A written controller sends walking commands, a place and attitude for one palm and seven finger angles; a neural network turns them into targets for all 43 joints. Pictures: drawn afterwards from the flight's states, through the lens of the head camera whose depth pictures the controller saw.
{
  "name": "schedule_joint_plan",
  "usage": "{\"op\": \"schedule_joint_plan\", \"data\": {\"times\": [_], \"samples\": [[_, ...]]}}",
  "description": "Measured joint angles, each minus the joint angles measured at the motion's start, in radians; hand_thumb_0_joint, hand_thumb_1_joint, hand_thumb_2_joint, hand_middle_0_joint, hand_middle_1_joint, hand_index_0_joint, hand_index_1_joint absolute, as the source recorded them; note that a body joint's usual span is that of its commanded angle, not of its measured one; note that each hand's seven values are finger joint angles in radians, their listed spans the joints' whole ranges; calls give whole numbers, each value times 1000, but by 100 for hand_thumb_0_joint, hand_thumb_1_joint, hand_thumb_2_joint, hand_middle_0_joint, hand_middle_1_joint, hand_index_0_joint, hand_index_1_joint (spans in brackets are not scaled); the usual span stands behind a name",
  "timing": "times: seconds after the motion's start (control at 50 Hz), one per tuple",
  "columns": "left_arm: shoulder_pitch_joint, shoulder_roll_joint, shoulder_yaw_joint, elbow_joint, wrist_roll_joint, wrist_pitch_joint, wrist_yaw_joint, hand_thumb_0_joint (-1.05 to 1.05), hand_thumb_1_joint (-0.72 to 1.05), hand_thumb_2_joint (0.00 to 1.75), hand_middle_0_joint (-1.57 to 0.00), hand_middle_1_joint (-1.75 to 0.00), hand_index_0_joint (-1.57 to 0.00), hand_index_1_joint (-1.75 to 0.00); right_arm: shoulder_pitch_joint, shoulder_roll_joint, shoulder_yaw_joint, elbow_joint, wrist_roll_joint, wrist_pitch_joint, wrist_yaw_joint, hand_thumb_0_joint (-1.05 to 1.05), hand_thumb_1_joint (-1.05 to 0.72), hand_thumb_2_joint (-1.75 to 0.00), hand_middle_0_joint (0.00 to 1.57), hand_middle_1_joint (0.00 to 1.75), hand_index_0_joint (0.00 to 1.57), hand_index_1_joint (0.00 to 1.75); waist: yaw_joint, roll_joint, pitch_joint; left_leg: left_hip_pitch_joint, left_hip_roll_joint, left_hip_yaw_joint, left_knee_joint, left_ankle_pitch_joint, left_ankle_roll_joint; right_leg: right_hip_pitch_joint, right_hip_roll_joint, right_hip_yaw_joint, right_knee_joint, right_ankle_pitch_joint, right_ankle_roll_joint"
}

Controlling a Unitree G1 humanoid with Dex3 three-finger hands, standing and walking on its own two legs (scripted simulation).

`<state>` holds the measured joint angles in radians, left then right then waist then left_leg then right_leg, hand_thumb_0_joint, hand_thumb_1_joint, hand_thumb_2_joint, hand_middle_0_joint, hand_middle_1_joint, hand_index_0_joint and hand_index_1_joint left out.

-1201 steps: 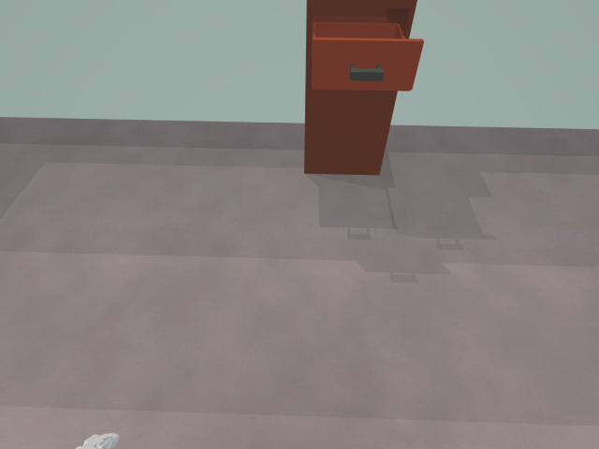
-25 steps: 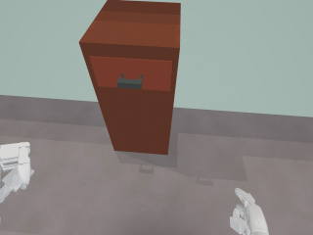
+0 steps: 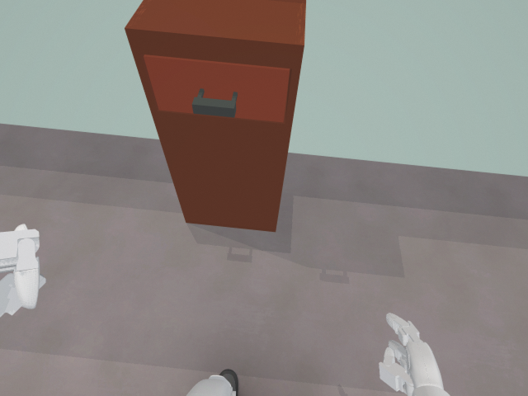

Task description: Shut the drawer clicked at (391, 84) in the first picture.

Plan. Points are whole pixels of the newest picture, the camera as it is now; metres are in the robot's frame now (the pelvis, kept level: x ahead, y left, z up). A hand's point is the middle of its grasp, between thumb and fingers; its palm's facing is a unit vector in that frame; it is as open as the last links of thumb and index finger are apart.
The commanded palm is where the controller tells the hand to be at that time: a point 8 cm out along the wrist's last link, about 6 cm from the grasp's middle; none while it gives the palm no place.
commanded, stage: step back with the hand held close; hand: left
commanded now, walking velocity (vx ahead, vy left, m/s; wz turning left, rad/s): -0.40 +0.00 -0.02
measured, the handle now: (216, 100) +0.75 +0.18 -0.06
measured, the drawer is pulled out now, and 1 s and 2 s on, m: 0.00 0.00 0.00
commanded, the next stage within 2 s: stop stepping back and stand still in 0.38 s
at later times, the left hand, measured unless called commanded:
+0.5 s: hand out of the picture +0.06 +0.22 +0.17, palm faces +0.34 -0.82 -0.47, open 3.2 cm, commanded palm +0.00 +0.27 +0.18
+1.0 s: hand out of the picture -0.03 +0.23 +0.18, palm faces +0.45 -0.80 -0.40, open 3.2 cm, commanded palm -0.09 +0.27 +0.18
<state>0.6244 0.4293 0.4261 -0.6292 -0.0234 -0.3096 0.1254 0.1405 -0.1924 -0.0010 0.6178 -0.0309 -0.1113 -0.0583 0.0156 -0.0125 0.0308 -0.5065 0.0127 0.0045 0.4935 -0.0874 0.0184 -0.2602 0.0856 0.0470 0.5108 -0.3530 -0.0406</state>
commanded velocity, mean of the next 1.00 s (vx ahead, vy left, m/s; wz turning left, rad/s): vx -0.07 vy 0.01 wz -0.01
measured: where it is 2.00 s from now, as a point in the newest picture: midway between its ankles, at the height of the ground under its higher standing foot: outside the picture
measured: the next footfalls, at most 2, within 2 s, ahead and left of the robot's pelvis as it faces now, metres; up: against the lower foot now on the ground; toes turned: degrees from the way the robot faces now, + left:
right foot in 0.42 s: -0.12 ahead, -0.11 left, +0.00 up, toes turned +1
left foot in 0.60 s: -0.15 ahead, +0.11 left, +0.00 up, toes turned +5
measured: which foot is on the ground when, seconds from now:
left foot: down 0.00-0.42, up 0.44-0.58, down 0.60-1.00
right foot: down 0.00-0.22, up 0.24-0.40, down 0.42-1.00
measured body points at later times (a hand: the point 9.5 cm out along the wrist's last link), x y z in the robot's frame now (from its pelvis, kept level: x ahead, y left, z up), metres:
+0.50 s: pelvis -0.12 -0.01 +0.00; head -0.10 +0.00 +0.45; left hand +0.04 +0.27 +0.20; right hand +0.06 -0.24 -0.08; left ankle -0.04 +0.09 -0.69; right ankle -0.15 -0.11 -0.73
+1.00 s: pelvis -0.21 -0.01 +0.00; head -0.23 -0.01 +0.45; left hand -0.06 +0.27 +0.20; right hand -0.06 -0.26 -0.08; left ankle -0.18 +0.12 -0.73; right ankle -0.16 -0.11 -0.73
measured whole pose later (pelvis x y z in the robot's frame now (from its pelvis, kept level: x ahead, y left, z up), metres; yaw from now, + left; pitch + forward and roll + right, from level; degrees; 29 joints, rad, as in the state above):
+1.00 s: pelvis -0.21 -0.01 +0.00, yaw +2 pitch -1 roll +0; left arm 0.59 0.35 0.34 -0.55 0.00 -0.21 0.16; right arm 0.28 -0.24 -0.01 0.65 -0.01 -0.11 -0.10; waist -0.01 -0.02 -0.05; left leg -0.30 0.03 0.02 0.57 -0.35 0.03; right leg -0.33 0.00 -0.05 0.61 -0.29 -0.04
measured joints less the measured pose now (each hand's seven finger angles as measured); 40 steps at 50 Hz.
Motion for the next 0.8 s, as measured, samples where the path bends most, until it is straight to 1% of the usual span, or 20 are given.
{"op": "schedule_joint_plan", "data": {"times": [0.08, 0.14, 0.18, 0.24, 0.28, 0.34, 0.38, 0.4, 0.42, 0.46, 0.5, 0.52, 0.54, 0.56, 0.58, 0.6, 0.62, 0.66, 0.74, 0.8], "samples": [[2, 10, -44, -4, -4, 8, -22, 2, 88, 89, -140, -159, -140, -159, -41, -3, 0, -22, 26, 41, 3, 2, -90, -90, 20, 30, 21, 30, -17, 29, 15, 15, 20, 2, -4, 25, 1, 21, 19, -12, -38, 49, 6], [25, 32, -40, 6, -7, 9, -30, 1, 88, 89, -140, -159, -140, -159, -21, -5, -3, -45, 37, 68, -9, 2, -90, -90, 20, 30, 21, 30, -30, 26, -24, 46, 4, 2, 58, -61, 3, 26, 19, -20, -52, 63, -2], [23, 42, -29, 21, -13, 15, -29, 1, 88, 89, -140, -159, -140, -159, -9, -10, -7, -56, 37, 80, -19, 1, -90, -90, 20, 30, 21, 30, -36, 17, -40, 74, -10, -2, 12, -66, 18, 21, 11, -27, -54, 71, 0], [-4, 49, -18, 48, -24, 31, -27, 1, 88, 89, -140, -159, -140, -159, -12, -21, -9, -65, 34, 85, -20, 1, -90, -90, 20, 30, 21, 30, -23, -6, -25, 97, -24, 16, -52, 9, 26, -11, -10, -25, 3, 71, 33], [-12, 45, -20, 59, -26, 44, -28, 1, 88, 89, -140, -159, -140, -159, -11, -26, -12, -75, 25, 70, -15, 1, -90, -90, 20, 30, 21, 30, -18, -9, -20, 103, -26, 26, -84, 38, 31, -56, -7, -11, 139, -17, 43], [-9, 24, -34, 51, -27, 64, -22, 2, 88, 89, -140, -159, -140, -159, 0, -27, -14, -80, 19, 43, -9, 1, -90, -90, 20, 30, 21, 30, -17, 6, -22, 90, -18, 19, -114, 82, 33, -63, -2, -19, 236, -87, 33], [8, 17, -37, 35, -32, 74, -16, 2, 88, 89, -140, -159, -140, -159, 8, -21, -12, -77, 18, 35, -4, 1, -90, -90, 20, 30, 21, 30, -12, 9, -33, 64, -11, 19, -121, 103, 25, -23, -12, -40, 167, -107, 21], [18, 20, -33, 24, -34, 78, -13, 2, 88, 89, -140, -159, -140, -159, 11, -17, -10, -77, 17, 34, -1, 1, -90, -90, 20, 30, 21, 30, -9, 0, -40, 39, -13, 25, -106, 95, 18, 5, -24, -42, 96, -107, 12], [23, 21, -30, 14, -33, 76, -10, 2, 89, 89, -140, -159, -140, -159, 10, -13, -10, -74, 18, 35, 1, 1, -90, -90, 20, 30, 21, 30, -1, -9, -42, 3, -14, 33, -66, 51, 5, 11, -35, -37, 33, -54, -1], [9, 3, -55, 14, -22, 71, -8, 2, 88, 89, -140, -159, -140, -159, 14, -12, -14, -40, 16, 44, 5, 1, -90, -90, 20, 30, 21, 30, 12, -1, -33, -56, -21, 5, 127, -111, -24, -4, -30, -43, 28, 33, -6], [-7, -12, -76, 16, -9, 73, -6, 2, 88, 89, -140, -159, -140, -159, 43, -5, -13, -4, 15, 59, 4, 1, -90, -90, 20, 30, 21, 30, 18, -17, -46, -72, -43, 2, 329, -214, -31, -2, -43, -41, 8, 55, 0], [-10, -19, -78, 16, -5, 73, -4, 2, 88, 89, -140, -159, -141, -159, 58, 1, -7, 7, 16, 67, 0, 1, -90, -90, 20, 30, 21, 30, 19, -32, -52, -48, -44, 15, 356, -236, -31, 0, -52, -37, -5, 64, 4], [-9, -25, -74, 15, -1, 73, 1, 2, 88, 89, -141, -159, -141, -159, 70, 6, 2, 11, 18, 72, -6, 1, -90, -90, 20, 30, 21, 30, 16, -44, -56, -4, -42, 26, 323, -238, -28, -1, -59, -32, -13, 73, 7], [-6, -30, -70, 14, 0, 74, 6, 2, 88, 89, -141, -159, -141, -159, 82, 6, 12, 9, 19, 70, -12, 1, -90, -90, 20, 30, 21, 30, 8, -50, -59, 57, -37, 32, 235, -210, -23, -8, -62, -30, -11, 78, 11], [-4, -34, -68, 10, 1, 75, 11, 1, 88, 89, -141, -159, -141, -159, 95, -2, 18, -2, 22, 62, -18, 2, -90, -90, 20, 30, 21, 30, -1, -35, -61, 121, -20, 27, 125, -150, -14, -20, -54, -36, 0, 79, 14], [-7, -35, -69, 8, 2, 76, 15, 1, 88, 89, -141, -159, -141, -159, 106, -16, 17, -14, 24, 47, -23, 2, -90, -90, 20, 30, 21, 30, -15, -6, -63, 165, -3, 7, 42, -147, -6, -38, -40, -53, 23, 73, 18], [-22, -24, -68, 18, 3, 77, 16, 1, 88, 89, -141, -159, -141, -159, 103, -12, 11, -5, 28, 35, -27, 2, -90, -90, 20, 30, 21, 30, -25, -13, -50, 166, -17, 5, 30, -158, 1, -51, -53, -56, 48, 66, 22], [-27, -5, -57, 43, -1, 83, 15, 1, 88, 89, -140, -159, -141, -159, 97, 2, 13, 7, 32, 18, -29, 2, -90, -90, 20, 30, 21, 30, -31, -36, -28, 174, -36, 19, 22, -130, 8, -53, -71, -39, 63, 65, 31], [15, 5, -36, 51, 8, 99, 16, 2, 88, 89, -140, -159, -140, -159, 117, 18, 28, -3, 26, -12, -23, 2, -90, -90, 20, 30, 21, 30, -47, -34, -33, 197, -38, 28, -28, -73, 6, -33, -77, -42, 75, 2, 41], [32, -12, -47, 59, 15, 100, 17, 2, 88, 89, -140, -159, -140, -159, 126, 17, 28, -2, 24, -10, -18, 2, -90, -90, 20, 30, 21, 30, -54, -5, -38, 192, -23, 14, -22, -105, -2, -8, -64, -65, 22, 42, 17]]}}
